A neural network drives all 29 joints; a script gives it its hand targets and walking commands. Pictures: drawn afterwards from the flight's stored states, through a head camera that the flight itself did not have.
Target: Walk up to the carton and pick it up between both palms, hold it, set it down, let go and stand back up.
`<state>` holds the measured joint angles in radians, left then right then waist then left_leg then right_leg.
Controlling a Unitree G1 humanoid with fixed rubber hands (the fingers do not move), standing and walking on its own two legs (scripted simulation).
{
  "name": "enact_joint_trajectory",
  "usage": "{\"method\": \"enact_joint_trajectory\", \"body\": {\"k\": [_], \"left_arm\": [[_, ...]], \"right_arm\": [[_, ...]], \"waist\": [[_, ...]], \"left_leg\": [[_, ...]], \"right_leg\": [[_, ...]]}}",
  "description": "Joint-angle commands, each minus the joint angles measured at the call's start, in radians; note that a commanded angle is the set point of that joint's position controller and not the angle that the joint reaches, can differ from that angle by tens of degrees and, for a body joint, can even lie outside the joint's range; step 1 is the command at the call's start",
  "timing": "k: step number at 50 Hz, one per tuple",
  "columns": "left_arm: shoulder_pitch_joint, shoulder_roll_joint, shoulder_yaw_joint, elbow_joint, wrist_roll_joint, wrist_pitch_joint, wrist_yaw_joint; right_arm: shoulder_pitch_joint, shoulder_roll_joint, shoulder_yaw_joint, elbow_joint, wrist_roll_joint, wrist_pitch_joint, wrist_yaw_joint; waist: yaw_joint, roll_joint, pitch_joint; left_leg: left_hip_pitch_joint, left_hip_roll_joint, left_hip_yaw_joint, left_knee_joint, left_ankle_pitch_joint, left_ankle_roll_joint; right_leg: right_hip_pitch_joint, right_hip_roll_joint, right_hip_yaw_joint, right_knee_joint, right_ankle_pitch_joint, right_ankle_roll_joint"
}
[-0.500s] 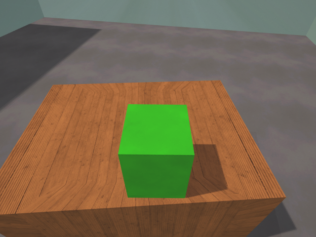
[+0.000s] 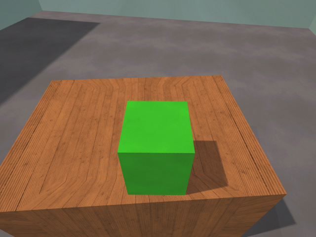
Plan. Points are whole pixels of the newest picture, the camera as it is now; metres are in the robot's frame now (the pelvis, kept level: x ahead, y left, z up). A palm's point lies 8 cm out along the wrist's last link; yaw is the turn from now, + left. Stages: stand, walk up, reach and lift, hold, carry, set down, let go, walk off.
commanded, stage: stand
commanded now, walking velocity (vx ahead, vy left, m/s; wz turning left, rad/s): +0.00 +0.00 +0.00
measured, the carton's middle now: (156, 148) +0.42 +0.03 -0.06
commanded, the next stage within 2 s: none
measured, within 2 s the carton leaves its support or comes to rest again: neither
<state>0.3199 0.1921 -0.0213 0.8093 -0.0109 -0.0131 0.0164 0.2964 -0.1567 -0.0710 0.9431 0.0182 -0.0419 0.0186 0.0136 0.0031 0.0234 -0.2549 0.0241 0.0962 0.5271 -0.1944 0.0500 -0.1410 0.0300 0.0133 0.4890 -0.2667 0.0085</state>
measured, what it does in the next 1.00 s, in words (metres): stands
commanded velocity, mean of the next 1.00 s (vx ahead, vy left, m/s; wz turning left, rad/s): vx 0.00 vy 0.00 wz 0.00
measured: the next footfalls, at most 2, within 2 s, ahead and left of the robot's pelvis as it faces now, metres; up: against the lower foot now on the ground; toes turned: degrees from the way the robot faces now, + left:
none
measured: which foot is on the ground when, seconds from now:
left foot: down 0.00-1.00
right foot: down 0.00-1.00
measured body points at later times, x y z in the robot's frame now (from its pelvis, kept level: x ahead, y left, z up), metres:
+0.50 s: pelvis +0.00 +0.00 +0.00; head -0.02 +0.01 +0.45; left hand +0.06 +0.23 -0.14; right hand +0.06 -0.24 -0.14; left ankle +0.07 +0.08 -0.73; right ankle +0.00 -0.13 -0.73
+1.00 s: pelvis +0.01 +0.00 +0.00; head +0.00 +0.01 +0.45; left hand +0.06 +0.23 -0.14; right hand +0.06 -0.24 -0.14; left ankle +0.07 +0.08 -0.73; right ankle +0.00 -0.13 -0.73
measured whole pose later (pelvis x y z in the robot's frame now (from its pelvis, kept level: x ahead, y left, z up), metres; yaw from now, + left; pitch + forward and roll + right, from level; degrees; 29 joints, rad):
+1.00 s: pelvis +0.01 +0.00 +0.00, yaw +0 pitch -4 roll -1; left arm 0.32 0.19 -0.02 0.87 -0.01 -0.01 0.02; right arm 0.27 -0.17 -0.07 0.99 0.02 -0.04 0.02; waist 0.01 0.01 0.04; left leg -0.25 0.02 0.10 0.51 -0.19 0.05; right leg -0.14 0.03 0.01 0.46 -0.26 0.01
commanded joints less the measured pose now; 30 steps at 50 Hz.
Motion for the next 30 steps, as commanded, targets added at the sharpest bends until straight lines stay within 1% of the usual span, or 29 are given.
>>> {"method": "enact_joint_trajectory", "body": {"k": [1,3,5,6,7,10,14,20,21,25,27,28,29,30], "left_arm": [[0.02,0.28,0.085,-0.037,0.026,-0.04,0.003],[0.011,0.282,0.086,-0.038,0.028,-0.04,0.003],[0.014,0.283,0.085,-0.036,0.024,-0.041,0.002],[0.018,0.281,0.084,-0.029,0.025,-0.041,0.002],[0.021,0.285,0.086,-0.029,0.024,-0.042,0.002],[0.013,0.285,0.085,-0.026,0.025,-0.041,0.004],[0.015,0.277,0.082,-0.019,0.024,-0.039,0.002],[0.008,0.281,0.082,-0.011,0.023,-0.04,0.004],[0.008,0.282,0.082,-0.009,0.023,-0.039,0.004],[0.005,0.276,0.081,-0.004,0.023,-0.039,0.003],[-0.001,0.281,0.083,0.001,0.023,-0.039,0.004],[0.009,0.284,0.084,0.002,0.022,-0.041,0.004],[0.009,0.28,0.081,0.006,0.024,-0.041,0.004],[0.002,0.274,0.08,0.007,0.023,-0.04,0.004]], "right_arm": [[-0.064,-0.328,-0.048,-0.085,-0.024,-0.016,-0.027],[-0.06,-0.319,-0.046,-0.081,-0.022,-0.014,-0.027],[-0.065,-0.327,-0.047,-0.082,-0.022,-0.014,-0.027],[-0.056,-0.325,-0.047,-0.077,-0.022,-0.015,-0.027],[-0.057,-0.332,-0.048,-0.075,-0.023,-0.014,-0.027],[-0.058,-0.325,-0.046,-0.073,-0.021,-0.013,-0.026],[-0.066,-0.333,-0.047,-0.072,-0.023,-0.012,-0.026],[-0.066,-0.332,-0.045,-0.063,-0.022,-0.011,-0.026],[-0.067,-0.332,-0.046,-0.064,-0.022,-0.011,-0.026],[-0.069,-0.326,-0.042,-0.057,-0.019,-0.012,-0.027],[-0.073,-0.324,-0.042,-0.055,-0.02,-0.009,-0.027],[-0.075,-0.328,-0.042,-0.054,-0.022,-0.01,-0.027],[-0.072,-0.328,-0.043,-0.052,-0.02,-0.011,-0.028],[-0.075,-0.327,-0.042,-0.052,-0.02,-0.011,-0.029]], "waist": [[-0.023,0.03,0.053],[-0.027,0.027,0.064],[-0.022,0.026,0.066],[-0.028,0.015,0.066],[-0.021,0.019,0.067],[-0.027,0.024,0.066],[-0.025,0.024,0.065],[-0.028,0.018,0.062],[-0.027,0.027,0.061],[-0.027,0.016,0.064],[-0.029,0.018,0.066],[-0.024,0.019,0.053],[-0.028,0.026,0.051],[-0.028,0.017,0.063]], "left_leg": [[0.015,0.138,-0.223,-0.246,-0.186,-0.007],[0.019,0.137,-0.22,-0.245,-0.185,-0.01],[0.01,0.136,-0.222,-0.249,-0.186,-0.01],[0.019,0.137,-0.223,-0.248,-0.187,-0.01],[0.015,0.138,-0.225,-0.248,-0.179,-0.008],[0.019,0.136,-0.22,-0.247,-0.181,-0.01],[0.019,0.139,-0.226,-0.252,-0.189,-0.01],[0.035,0.137,-0.219,-0.249,-0.17,-0.011],[0.038,0.138,-0.221,-0.249,-0.161,-0.01],[0.037,0.14,-0.223,-0.25,-0.162,-0.011],[0.036,0.139,-0.218,-0.251,-0.16,-0.011],[0.041,0.141,-0.221,-0.251,-0.154,-0.009],[0.046,0.137,-0.215,-0.247,-0.145,-0.011],[0.045,0.139,-0.216,-0.245,-0.138,-0.01]], "right_leg": [[-0.103,-0.121,0.105,-0.125,-0.024,-0.045],[-0.115,-0.123,0.107,-0.132,-0.035,-0.045],[-0.106,-0.125,0.107,-0.13,-0.028,-0.045],[-0.111,-0.125,0.106,-0.132,-0.035,-0.044],[-0.109,-0.125,0.108,-0.134,-0.029,-0.045],[-0.107,-0.126,0.107,-0.135,-0.028,-0.044],[-0.108,-0.124,0.103,-0.135,-0.033,-0.042],[-0.111,-0.128,0.107,-0.142,-0.03,-0.041],[-0.111,-0.129,0.109,-0.142,-0.027,-0.043],[-0.108,-0.131,0.106,-0.146,-0.033,-0.041],[-0.107,-0.133,0.11,-0.147,-0.026,-0.041],[-0.099,-0.131,0.107,-0.146,-0.024,-0.041],[-0.1,-0.133,0.109,-0.149,-0.021,-0.042],[-0.106,-0.135,0.111,-0.153,-0.02,-0.041]]}}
